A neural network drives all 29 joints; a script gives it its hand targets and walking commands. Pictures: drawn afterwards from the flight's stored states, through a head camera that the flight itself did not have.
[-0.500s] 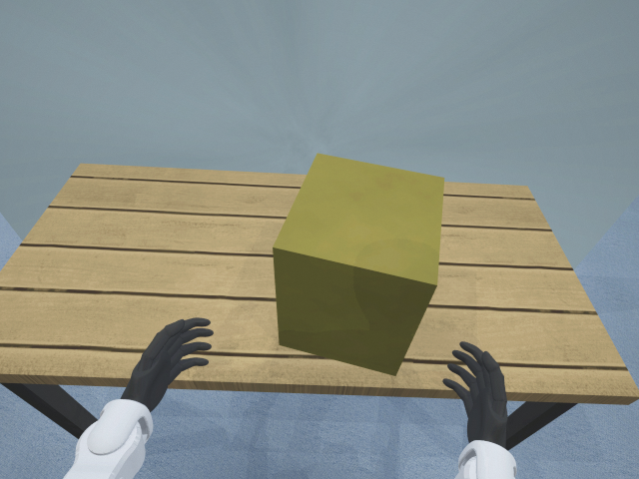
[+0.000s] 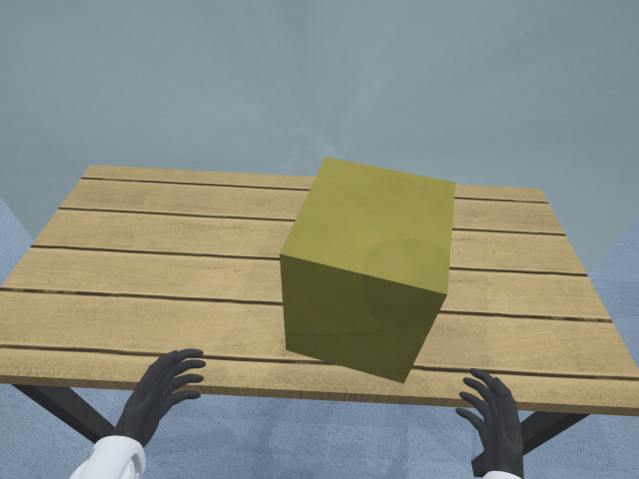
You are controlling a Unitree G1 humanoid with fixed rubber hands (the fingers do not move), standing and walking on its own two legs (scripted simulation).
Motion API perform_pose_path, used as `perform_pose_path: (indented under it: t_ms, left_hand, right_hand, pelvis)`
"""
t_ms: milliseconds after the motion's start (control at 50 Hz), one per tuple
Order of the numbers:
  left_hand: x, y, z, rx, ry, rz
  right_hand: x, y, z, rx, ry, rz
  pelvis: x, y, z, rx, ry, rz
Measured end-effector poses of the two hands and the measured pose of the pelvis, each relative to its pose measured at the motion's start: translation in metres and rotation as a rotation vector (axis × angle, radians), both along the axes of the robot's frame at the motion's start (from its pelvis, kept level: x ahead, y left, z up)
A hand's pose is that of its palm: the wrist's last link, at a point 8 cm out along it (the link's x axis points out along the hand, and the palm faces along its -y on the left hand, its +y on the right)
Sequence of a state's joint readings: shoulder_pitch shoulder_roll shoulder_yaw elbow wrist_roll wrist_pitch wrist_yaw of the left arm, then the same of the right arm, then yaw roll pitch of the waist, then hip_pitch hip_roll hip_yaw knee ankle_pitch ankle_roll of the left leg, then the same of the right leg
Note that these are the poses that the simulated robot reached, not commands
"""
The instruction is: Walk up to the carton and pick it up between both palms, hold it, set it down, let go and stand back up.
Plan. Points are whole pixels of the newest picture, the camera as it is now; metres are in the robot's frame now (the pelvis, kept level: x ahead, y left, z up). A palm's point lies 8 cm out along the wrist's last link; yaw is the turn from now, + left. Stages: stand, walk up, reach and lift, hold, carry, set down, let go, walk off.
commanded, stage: set down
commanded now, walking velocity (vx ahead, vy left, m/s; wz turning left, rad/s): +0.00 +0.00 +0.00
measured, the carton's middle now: (365, 271) +0.42 -0.04 +0.00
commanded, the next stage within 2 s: let go in 1.70 s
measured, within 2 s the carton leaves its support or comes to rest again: neither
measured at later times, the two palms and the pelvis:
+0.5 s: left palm (144, 435) +0.16 +0.22 -0.02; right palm (504, 465) +0.16 -0.20 -0.03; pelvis +0.00 -0.01 +0.00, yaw -1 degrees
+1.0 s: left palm (149, 449) +0.15 +0.22 -0.04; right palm (512, 476) +0.16 -0.22 -0.05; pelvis +0.00 -0.01 +0.00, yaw -1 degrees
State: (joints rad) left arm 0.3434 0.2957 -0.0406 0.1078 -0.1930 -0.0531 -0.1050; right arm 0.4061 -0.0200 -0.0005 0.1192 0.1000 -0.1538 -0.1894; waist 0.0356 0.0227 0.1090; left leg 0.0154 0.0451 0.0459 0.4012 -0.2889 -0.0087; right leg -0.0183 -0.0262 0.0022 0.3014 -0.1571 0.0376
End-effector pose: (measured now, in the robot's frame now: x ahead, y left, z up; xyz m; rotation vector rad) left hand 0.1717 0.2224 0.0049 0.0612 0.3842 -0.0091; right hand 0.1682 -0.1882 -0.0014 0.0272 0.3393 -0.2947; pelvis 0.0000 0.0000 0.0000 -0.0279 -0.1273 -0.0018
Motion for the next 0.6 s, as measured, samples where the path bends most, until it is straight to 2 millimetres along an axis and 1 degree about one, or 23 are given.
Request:
perform_pose_path:
  t_ms: [100,280,600]
  left_hand:
    - [0.0,0.0,-0.004,0.007,0.023,0.0]
    - [-0.004,0.002,-0.014,0.022,0.08,0.018]
    - [-0.012,0.0,-0.03,0.04,0.168,0.056]
  right_hand:
    - [-0.003,-0.005,-0.002,-0.006,0.006,0.0]
    - [-0.011,-0.008,-0.016,-0.011,0.066,0.022]
    - [-0.004,-0.016,-0.029,-0.041,0.12,0.082]
  pelvis:
    - [0.002,0.0,0.001,0.002,-0.001,-0.005]
    - [0.001,-0.002,0.001,0.005,0.007,-0.014]
    - [0.001,-0.008,0.002,0.009,0.01,-0.009]
